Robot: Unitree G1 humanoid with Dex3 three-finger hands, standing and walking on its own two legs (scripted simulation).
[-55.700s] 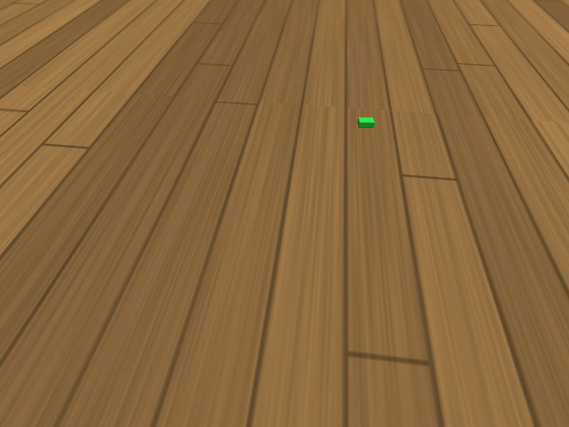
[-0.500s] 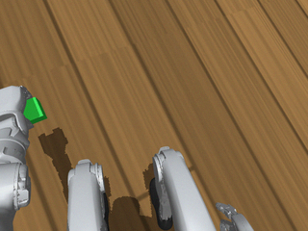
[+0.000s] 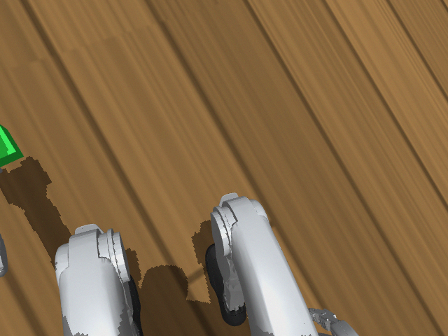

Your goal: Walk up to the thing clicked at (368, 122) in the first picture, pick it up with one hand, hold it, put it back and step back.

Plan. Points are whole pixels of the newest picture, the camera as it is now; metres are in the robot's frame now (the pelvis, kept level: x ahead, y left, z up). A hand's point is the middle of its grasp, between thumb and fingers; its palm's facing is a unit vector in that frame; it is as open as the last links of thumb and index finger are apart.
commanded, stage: crouch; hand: left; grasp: from above
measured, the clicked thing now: out of the picture +0.48 +0.32 -0.21
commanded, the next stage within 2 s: lower in 0.26 s
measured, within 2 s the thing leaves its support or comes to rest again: rests again in 1.76 s
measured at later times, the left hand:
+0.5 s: hand out of the picture +0.48 +0.33 -0.22, palm faces -0.39 -0.18 -0.90, open 8.6 cm
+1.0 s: hand out of the picture +0.49 +0.33 -0.26, palm faces -0.40 -0.19 -0.90, open 8.6 cm
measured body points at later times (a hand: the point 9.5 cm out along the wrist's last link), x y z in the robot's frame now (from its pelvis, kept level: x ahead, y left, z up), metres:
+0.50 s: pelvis +0.00 +0.00 -0.04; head +0.27 +0.07 +0.32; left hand +0.50 +0.33 -0.16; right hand +0.03 -0.27 -0.13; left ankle +0.07 +0.13 -0.33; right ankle +0.09 -0.12 -0.33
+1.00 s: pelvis +0.00 +0.01 -0.05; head +0.29 +0.09 +0.28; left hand +0.50 +0.33 -0.21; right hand +0.03 -0.26 -0.13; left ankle +0.07 +0.13 -0.33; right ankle +0.09 -0.12 -0.33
